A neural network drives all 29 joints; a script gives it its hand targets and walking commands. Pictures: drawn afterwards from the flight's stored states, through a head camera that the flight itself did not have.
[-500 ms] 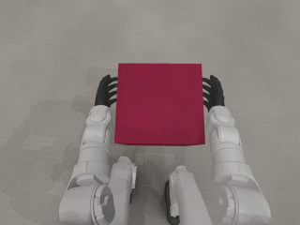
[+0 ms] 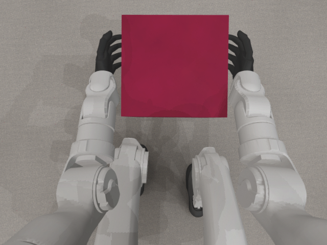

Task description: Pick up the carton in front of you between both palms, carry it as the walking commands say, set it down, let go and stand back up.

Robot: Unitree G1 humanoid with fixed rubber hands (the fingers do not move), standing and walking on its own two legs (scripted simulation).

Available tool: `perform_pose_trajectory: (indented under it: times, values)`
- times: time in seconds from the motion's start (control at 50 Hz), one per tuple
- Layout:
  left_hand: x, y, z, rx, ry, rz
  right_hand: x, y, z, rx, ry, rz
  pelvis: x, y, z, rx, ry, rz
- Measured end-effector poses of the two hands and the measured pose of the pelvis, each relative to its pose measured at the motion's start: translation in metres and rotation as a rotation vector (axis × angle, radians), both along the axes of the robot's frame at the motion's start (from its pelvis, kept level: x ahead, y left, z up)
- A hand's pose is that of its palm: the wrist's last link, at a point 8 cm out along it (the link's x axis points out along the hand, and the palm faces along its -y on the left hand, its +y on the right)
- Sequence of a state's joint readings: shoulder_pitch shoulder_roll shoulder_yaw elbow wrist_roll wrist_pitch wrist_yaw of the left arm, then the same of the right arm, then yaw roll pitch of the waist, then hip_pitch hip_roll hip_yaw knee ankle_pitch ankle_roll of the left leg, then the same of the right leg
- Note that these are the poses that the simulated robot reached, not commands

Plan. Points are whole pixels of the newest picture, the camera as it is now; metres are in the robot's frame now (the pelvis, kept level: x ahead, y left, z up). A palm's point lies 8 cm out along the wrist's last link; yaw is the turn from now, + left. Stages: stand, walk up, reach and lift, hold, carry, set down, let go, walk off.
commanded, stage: set down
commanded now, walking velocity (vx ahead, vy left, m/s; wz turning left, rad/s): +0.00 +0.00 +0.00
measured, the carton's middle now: (172, 78) +0.48 +0.03 -0.19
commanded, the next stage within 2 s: none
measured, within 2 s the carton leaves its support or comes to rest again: rests again in 1.54 s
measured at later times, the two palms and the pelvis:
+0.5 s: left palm (111, 67) +0.50 +0.20 -0.23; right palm (217, 71) +0.52 -0.10 -0.25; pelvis -0.01 -0.01 -0.09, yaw +1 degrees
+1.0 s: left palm (111, 70) +0.49 +0.21 -0.25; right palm (215, 78) +0.51 -0.10 -0.27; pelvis -0.02 -0.01 -0.10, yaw +0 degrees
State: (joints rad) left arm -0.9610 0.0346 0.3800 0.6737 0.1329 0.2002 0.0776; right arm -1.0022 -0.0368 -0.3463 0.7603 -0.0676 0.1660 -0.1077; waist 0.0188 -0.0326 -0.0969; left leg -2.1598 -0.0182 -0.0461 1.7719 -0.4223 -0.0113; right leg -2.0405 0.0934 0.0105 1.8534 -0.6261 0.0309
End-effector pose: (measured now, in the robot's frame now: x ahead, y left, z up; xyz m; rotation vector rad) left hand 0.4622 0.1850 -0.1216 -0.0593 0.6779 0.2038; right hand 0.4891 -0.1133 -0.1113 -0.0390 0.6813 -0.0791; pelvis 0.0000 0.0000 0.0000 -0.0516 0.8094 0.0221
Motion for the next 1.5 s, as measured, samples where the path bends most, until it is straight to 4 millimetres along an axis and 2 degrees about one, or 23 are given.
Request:
perform_pose_trajectory:
  times: [0.26, 0.36, 0.48, 0.72, 0.9, 1.5]
  values:
    - [0.013, 0.002, -0.078, 0.015, 0.03, 0.005, 0.02, 0.003, -0.077, -0.01, 0.028, 0.026, -0.012, 0.002, -0.054, 0.005, -0.017, -0.002]
    - [0.029, 0.009, -0.092, 0.065, 0.048, -0.024, 0.025, 0.009, -0.109, -0.003, 0.042, 0.036, -0.011, -0.003, -0.072, 0.012, -0.027, -0.002]
    - [0.035, 0.018, -0.107, 0.077, 0.06, -0.009, 0.031, 0.017, -0.133, 0.013, 0.052, 0.054, -0.008, -0.008, -0.086, 0.022, -0.036, -0.003]
    - [0.037, 0.007, -0.117, 0.057, 0.08, -0.024, 0.025, 0.005, -0.142, 0.005, 0.073, 0.053, -0.005, -0.016, -0.097, 0.027, -0.043, -0.021]
    - [0.032, 0.017, -0.125, 0.071, 0.103, -0.031, 0.018, 0.013, -0.158, 0.022, 0.093, 0.086, -0.014, -0.014, -0.102, 0.036, -0.078, -0.033]
    - [0.028, 0.033, -0.144, 0.047, 0.115, -0.058, 0.022, 0.019, -0.163, 0.058, 0.052, 0.166, -0.02, -0.003, -0.105, 0.038, -0.147, -0.019]
